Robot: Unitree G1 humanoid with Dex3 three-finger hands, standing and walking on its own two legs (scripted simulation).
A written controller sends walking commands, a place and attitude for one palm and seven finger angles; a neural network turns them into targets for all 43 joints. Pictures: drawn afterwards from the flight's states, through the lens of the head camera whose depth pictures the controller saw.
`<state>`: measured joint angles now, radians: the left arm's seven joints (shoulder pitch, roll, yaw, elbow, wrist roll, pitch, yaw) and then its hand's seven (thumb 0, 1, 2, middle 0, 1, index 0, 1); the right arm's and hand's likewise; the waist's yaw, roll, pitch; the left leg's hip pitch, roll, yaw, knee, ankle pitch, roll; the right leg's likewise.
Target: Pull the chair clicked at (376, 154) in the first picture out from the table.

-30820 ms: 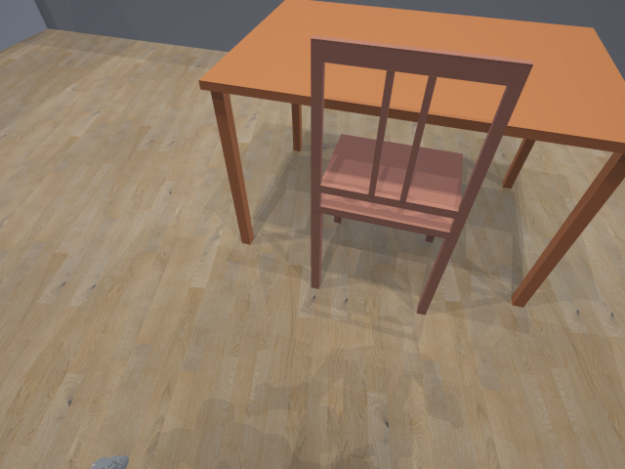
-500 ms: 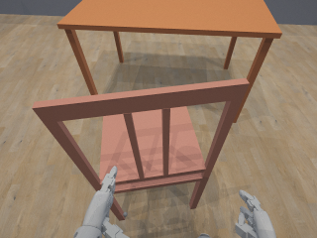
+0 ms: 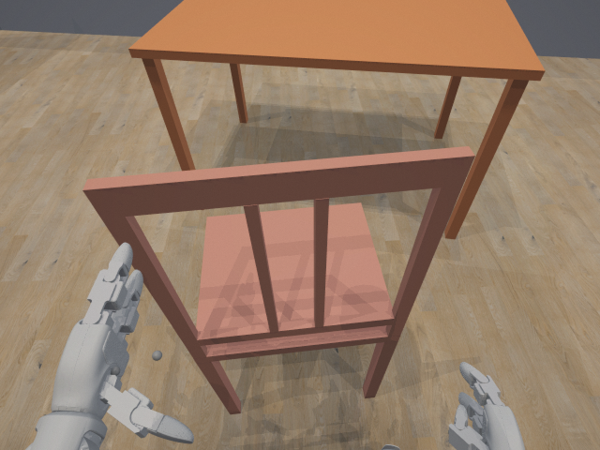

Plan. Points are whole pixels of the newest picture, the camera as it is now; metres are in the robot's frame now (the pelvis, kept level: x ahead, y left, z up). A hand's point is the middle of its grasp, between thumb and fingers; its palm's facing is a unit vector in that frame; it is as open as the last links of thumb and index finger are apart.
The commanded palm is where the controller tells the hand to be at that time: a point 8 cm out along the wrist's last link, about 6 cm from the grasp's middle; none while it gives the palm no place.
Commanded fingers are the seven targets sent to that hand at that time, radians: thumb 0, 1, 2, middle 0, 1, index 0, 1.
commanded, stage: draw the hand back to the body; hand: left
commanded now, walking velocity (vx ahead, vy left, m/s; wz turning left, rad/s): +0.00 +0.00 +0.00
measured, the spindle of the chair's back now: (264, 278) +0.38 +0.09 -0.02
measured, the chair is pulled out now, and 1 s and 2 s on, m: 0.62 0.62 0.62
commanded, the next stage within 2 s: step back with the hand held close in 1.04 s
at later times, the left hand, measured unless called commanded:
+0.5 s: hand (52, 309) +0.21 +0.24 +0.18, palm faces +0.41 -0.82 -0.41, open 11.7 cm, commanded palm +0.17 +0.29 +0.19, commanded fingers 0.00 0.65 0.78 -0.17 -0.25 -0.17 -0.25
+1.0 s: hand (32, 280) +0.23 +0.27 +0.19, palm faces +0.43 -0.79 -0.43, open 7.5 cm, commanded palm +0.19 +0.31 +0.22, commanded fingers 0.00 0.90 0.90 -0.20 -0.30 -0.20 -0.30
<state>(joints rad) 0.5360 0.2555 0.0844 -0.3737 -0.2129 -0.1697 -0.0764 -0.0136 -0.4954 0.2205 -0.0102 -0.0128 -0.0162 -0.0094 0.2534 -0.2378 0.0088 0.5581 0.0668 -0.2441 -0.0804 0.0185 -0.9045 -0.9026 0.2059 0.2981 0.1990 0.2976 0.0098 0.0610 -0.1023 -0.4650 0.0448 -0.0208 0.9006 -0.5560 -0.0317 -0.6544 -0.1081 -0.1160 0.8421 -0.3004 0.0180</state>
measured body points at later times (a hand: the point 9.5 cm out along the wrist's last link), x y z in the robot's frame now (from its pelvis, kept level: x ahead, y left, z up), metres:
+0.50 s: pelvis +0.02 +0.01 +0.04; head +0.01 -0.02 +0.49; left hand +0.19 +0.29 +0.20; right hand +0.21 -0.21 -0.05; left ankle -0.06 +0.14 -0.69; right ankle +0.07 -0.14 -0.69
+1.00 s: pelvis +0.04 +0.02 +0.04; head +0.04 -0.01 +0.49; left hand +0.21 +0.31 +0.22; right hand +0.21 -0.22 -0.05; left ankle -0.06 +0.14 -0.69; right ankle +0.07 -0.14 -0.69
